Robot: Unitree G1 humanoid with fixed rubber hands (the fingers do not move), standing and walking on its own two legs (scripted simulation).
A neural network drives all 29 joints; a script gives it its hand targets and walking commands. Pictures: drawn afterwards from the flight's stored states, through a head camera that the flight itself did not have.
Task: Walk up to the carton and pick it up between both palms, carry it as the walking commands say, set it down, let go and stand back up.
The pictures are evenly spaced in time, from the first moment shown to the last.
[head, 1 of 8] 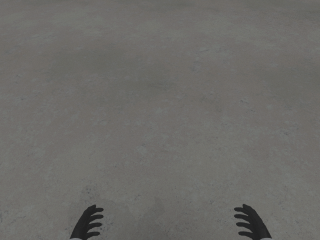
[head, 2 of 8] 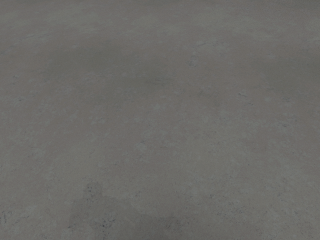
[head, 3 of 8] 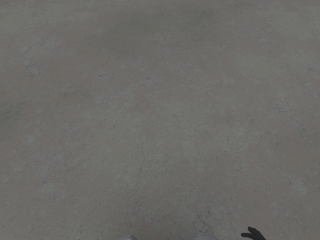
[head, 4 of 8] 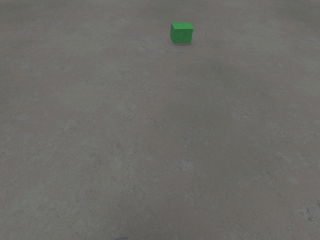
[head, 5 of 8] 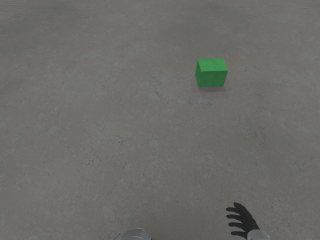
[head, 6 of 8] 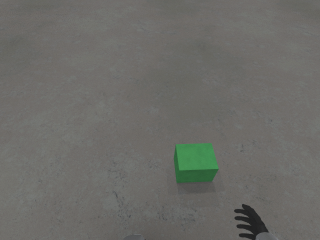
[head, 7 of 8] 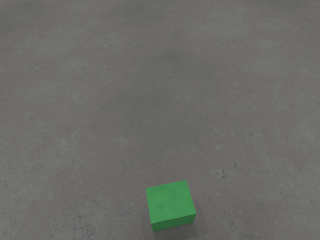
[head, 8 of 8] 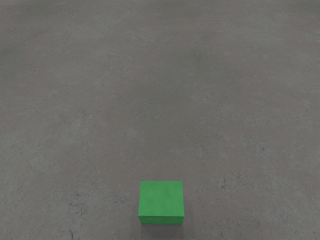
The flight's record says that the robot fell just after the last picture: no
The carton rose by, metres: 0.00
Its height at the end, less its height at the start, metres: +0.00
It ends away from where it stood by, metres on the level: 0.00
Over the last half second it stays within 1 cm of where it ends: yes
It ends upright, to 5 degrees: yes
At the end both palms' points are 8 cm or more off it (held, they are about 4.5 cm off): yes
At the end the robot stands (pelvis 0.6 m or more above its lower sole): yes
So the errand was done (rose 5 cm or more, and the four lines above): no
